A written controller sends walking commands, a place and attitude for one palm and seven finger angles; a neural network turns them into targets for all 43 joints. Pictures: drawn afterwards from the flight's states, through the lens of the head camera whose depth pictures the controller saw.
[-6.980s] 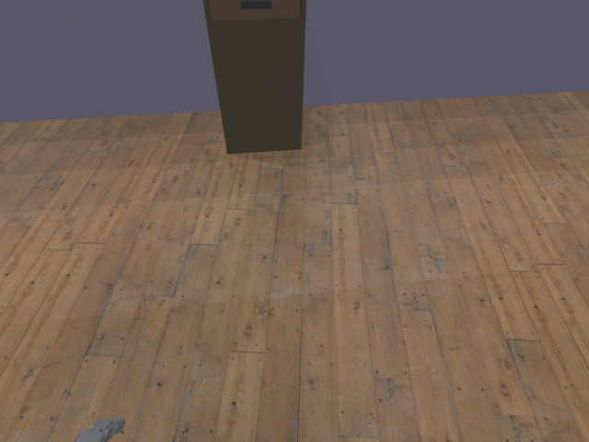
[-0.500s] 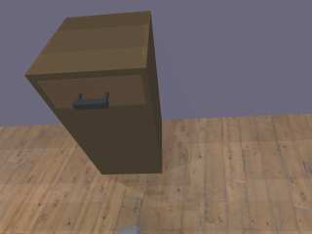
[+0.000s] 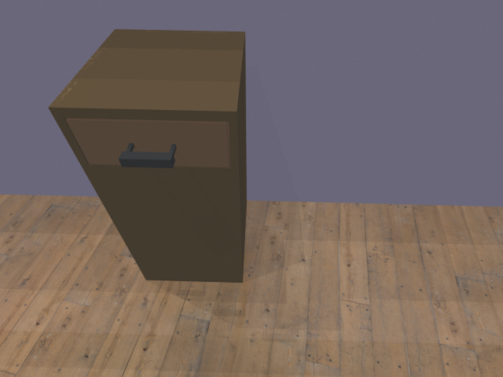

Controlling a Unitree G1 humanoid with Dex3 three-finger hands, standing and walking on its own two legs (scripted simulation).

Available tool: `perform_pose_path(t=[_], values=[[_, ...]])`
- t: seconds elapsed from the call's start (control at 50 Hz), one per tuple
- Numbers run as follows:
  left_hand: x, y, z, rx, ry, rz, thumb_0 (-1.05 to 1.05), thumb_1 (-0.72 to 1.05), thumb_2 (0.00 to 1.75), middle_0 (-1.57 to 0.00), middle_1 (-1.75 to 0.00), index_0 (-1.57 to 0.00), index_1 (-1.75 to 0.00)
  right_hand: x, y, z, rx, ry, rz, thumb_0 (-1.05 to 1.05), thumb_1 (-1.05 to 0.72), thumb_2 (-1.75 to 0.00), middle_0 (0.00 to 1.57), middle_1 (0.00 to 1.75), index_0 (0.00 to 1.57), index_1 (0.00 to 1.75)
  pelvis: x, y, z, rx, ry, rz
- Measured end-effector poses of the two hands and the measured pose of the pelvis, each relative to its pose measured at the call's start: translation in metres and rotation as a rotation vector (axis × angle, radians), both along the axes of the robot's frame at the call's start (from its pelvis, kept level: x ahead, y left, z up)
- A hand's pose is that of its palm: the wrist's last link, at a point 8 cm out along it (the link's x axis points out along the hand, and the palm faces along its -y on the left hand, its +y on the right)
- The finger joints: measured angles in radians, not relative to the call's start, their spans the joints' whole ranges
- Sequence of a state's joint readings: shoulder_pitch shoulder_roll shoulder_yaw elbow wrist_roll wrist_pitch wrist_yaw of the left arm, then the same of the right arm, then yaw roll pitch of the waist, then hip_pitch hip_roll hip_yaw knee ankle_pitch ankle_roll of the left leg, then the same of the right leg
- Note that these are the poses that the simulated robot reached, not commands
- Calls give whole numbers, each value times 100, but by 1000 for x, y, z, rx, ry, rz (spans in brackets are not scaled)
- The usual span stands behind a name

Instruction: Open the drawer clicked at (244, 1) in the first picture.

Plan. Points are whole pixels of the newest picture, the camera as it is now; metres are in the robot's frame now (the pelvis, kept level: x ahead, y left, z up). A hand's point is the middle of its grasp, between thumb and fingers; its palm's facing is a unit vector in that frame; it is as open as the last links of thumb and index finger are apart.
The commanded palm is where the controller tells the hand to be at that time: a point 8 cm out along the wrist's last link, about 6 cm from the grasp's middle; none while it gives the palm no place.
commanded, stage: come to a stop and stand still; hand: left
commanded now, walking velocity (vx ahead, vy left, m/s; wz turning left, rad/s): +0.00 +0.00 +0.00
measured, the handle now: (149, 153) +0.59 +0.29 -0.01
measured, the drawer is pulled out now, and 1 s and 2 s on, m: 0.00 0.00 0.00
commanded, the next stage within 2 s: look again from close up in 1.08 s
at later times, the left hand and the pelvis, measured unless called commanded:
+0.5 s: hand out of the picture +0.00 +0.19 -0.18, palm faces +0.04 -0.99 -0.14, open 7.3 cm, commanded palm none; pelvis +0.02 +0.04 +0.00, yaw -1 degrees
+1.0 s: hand out of the picture +0.04 +0.22 -0.18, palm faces +0.04 -0.98 -0.18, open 7.3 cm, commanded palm none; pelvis +0.05 +0.06 +0.00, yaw +0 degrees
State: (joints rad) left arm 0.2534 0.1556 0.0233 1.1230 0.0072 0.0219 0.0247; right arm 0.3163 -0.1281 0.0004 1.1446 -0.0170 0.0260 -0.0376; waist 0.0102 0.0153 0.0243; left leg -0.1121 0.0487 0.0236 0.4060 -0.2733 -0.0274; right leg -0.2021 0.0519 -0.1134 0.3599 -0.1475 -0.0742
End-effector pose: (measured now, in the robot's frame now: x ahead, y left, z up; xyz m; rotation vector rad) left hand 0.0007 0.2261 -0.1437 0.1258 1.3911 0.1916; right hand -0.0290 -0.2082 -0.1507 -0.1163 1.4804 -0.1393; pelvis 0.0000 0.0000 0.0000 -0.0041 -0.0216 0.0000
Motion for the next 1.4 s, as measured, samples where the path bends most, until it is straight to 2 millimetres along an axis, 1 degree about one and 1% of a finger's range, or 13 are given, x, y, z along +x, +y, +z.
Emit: perform_pose_path(t=[0.06, 0.12, 0.2, 0.26, 0.38, 0.54, 0.66, 0.76, 0.92, 1.14, 1.22, 1.34, 1.4], values=[[-14, 1, 0, -7, 38, 4, 1, 92, 90, -20, -30, -20, -30, -12, 6, 1, 4, 24, -10, 1, -91, -90, 20, 30, 20, 29, -1, 4, 0, 0, 6, -4], [-24, 1, -1, -18, 64, 9, 1, 92, 90, -20, -30, -20, -30, -23, 13, 3, 6, 46, -18, 1, -91, -90, 20, 30, 20, 29, -1, 8, 1, 1, 11, -5], [-29, 0, -3, -35, 79, 14, 1, 91, 90, -20, -30, -20, -30, -31, 21, 5, 5, 68, -24, 1, -91, -90, 20, 30, 20, 29, 1, 14, 1, 2, 15, -6], [-29, 0, -4, -47, 82, 12, 1, 91, 90, -20, -30, -20, -30, -31, 27, 6, 5, 72, -29, 1, -91, -90, 20, 30, 20, 29, 4, 19, 1, 2, 16, -7], [-19, 2, -6, -64, 76, 1, 1, 91, 90, -20, -30, -20, -30, -19, 39, 6, 8, 51, -32, 1, -91, -90, 20, 30, 20, 29, 10, 28, 1, 2, 19, -10], [-4, 13, -6, -58, 73, -9, 1, 92, 90, -20, -30, -20, -30, 11, 52, 4, 12, 0, -24, 1, -91, -90, 20, 30, 20, 29, 23, 38, 1, -3, 23, -10], [8, 22, -7, -49, 67, -11, 1, 92, 90, -19, -30, -20, -30, 33, 56, 3, 5, -29, -12, 1, -91, -90, 20, 30, 20, 29, 33, 44, 0, -6, 24, -9], [17, 29, -7, -43, 64, -9, 1, 92, 90, -19, -30, -20, -30, 43, 56, 3, -9, -30, -4, 1, -92, -90, 20, 30, 20, 29, 41, 49, -1, -9, 24, -7], [30, 39, -8, -34, 59, -9, 1, 92, 90, -19, -30, -20, -30, 50, 56, 3, -29, -22, -1, 1, -91, -90, 20, 30, 20, 29, 50, 54, -2, -10, 19, -3], [42, 47, -8, -22, 44, -18, 1, 92, 90, -19, -30, -20, -30, 49, 57, 3, -34, -12, -6, 1, -91, -90, 20, 30, 20, 29, 52, 58, -2, -10, 10, -4], [43, 49, -7, -5, 25, -29, 1, 92, 90, -20, -30, -20, -30, 50, 56, 3, -28, -22, -4, 1, -91, -90, 20, 30, 20, 29, 49, 59, -3, -12, 19, -3], [38, 55, -9, 0, 5, -44, 1, 91, 90, -20, -30, -20, -30, 61, 56, -5, -24, -99, 30, 1, -91, -90, 20, 30, 20, 29, 39, 64, -9, -12, 14, -3], [36, 56, -8, 6, -5, -38, 1, 91, 90, -20, -30, -20, -30, 62, 57, -9, -19, -123, 36, 1, -92, -90, 20, 30, 20, 29, 37, 64, -11, -6, -2, -6]])
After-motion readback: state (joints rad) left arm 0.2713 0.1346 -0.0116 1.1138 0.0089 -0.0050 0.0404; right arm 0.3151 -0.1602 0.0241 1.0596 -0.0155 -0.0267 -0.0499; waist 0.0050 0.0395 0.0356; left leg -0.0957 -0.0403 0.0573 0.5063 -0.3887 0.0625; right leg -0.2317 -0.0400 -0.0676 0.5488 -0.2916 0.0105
